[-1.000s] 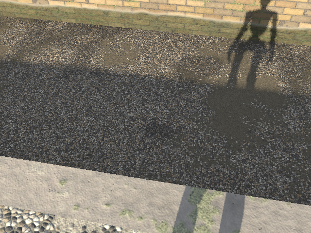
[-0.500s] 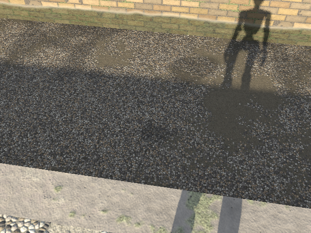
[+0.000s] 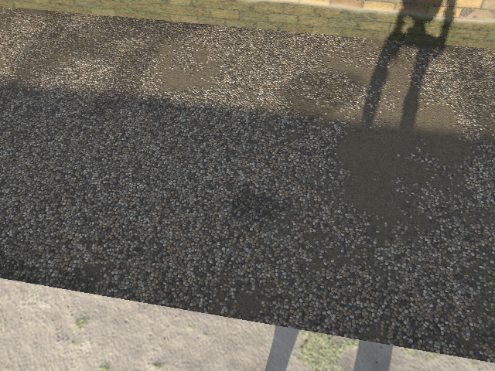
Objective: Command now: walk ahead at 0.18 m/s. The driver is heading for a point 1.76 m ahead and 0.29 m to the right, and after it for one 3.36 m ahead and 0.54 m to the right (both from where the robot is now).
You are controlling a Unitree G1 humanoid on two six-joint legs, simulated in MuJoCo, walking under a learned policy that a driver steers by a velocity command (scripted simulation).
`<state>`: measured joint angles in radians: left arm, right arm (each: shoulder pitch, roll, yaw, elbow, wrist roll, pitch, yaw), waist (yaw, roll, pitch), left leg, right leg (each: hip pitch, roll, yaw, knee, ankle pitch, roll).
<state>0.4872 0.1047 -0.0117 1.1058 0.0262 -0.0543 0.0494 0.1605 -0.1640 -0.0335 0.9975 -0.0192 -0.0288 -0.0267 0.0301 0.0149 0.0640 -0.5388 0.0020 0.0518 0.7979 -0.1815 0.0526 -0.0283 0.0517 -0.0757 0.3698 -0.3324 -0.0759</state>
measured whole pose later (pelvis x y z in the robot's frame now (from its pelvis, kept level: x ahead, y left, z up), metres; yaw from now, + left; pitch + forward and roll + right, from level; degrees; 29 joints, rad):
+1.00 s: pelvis +0.12 -0.02 +0.00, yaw +0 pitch +0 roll +0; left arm 0.37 0.12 -0.03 1.11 0.00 0.00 0.05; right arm 0.34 -0.13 0.02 1.14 0.00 0.02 -0.05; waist -0.01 0.00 -0.01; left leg -0.22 -0.03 0.05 0.39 -0.17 0.04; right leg -0.10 0.03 -0.03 0.38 -0.28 -0.04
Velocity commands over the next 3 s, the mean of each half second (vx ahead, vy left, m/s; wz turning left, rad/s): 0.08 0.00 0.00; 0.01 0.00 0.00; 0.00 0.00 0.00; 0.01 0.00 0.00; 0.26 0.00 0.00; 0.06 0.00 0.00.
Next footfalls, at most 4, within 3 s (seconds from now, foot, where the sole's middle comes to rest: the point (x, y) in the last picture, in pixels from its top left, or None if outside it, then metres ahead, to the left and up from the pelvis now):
0.08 left None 0.18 0.07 -0.78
0.36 right None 0.11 -0.12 -0.78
2.58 right None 0.35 -0.12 -0.78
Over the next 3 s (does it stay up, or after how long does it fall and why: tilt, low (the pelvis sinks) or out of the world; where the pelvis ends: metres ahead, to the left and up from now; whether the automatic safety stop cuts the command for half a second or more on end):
stays up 0.28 -0.02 0.00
